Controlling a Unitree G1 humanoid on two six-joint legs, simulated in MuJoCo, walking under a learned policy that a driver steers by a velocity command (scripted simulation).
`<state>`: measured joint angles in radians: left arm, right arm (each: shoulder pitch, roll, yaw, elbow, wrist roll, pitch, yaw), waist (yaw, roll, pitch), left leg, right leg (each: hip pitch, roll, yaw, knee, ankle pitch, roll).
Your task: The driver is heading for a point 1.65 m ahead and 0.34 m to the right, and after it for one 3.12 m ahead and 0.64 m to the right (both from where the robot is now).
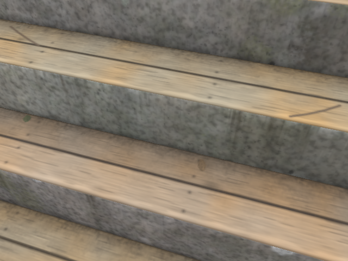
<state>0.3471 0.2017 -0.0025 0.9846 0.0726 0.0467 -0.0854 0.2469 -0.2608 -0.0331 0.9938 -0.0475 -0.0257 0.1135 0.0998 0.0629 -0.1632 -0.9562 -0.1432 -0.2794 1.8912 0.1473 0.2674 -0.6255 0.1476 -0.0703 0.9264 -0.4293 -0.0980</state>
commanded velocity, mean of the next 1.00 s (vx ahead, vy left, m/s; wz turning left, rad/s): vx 0.07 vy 0.00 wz -0.43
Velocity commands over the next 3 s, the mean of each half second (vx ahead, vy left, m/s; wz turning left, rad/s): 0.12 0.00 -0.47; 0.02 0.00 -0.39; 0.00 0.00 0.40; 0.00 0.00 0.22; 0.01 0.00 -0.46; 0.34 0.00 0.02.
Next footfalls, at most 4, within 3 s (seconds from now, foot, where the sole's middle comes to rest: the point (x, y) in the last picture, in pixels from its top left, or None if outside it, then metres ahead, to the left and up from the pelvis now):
0.30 left None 0.36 0.13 -0.51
0.82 right None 0.29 -0.10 -0.51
1.06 left None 0.35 0.13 -0.51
1.72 left None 0.34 0.14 -0.51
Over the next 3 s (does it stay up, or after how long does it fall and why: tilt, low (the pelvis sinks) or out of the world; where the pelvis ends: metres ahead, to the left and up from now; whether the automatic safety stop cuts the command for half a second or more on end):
stays up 0.47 0.02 0.37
